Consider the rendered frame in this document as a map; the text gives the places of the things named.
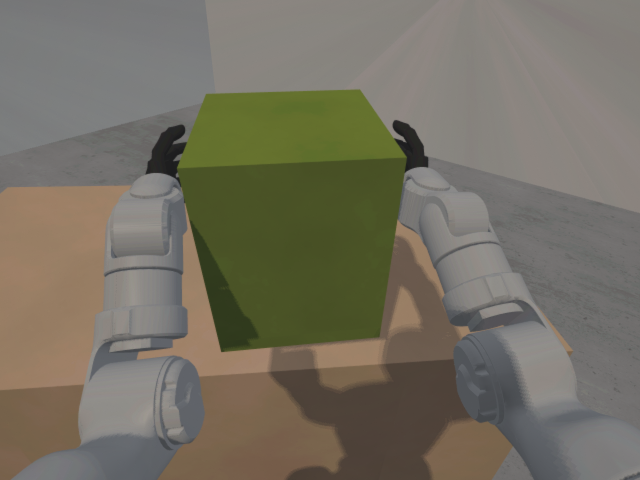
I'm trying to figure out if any robot left upper arm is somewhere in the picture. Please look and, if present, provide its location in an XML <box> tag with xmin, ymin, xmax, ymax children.
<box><xmin>11</xmin><ymin>355</ymin><xmax>205</xmax><ymax>480</ymax></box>

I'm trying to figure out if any right robot hand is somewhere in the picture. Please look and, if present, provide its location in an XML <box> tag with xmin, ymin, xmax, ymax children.
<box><xmin>393</xmin><ymin>120</ymin><xmax>428</xmax><ymax>172</ymax></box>

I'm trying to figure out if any pedestal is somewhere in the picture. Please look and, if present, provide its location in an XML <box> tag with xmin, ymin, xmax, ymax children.
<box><xmin>0</xmin><ymin>185</ymin><xmax>573</xmax><ymax>480</ymax></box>

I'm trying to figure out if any robot right forearm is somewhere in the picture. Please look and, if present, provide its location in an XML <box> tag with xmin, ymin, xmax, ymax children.
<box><xmin>398</xmin><ymin>167</ymin><xmax>577</xmax><ymax>394</ymax></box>

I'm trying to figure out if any left robot hand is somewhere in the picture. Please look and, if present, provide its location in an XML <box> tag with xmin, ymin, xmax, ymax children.
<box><xmin>145</xmin><ymin>125</ymin><xmax>187</xmax><ymax>203</ymax></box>

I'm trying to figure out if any robot left forearm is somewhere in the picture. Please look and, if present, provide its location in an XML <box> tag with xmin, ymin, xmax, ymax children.
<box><xmin>78</xmin><ymin>173</ymin><xmax>188</xmax><ymax>439</ymax></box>

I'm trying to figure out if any carton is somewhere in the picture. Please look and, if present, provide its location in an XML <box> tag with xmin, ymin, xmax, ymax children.
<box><xmin>177</xmin><ymin>89</ymin><xmax>407</xmax><ymax>352</ymax></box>

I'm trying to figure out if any robot right upper arm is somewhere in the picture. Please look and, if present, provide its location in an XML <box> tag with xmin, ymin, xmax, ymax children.
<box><xmin>453</xmin><ymin>321</ymin><xmax>640</xmax><ymax>480</ymax></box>

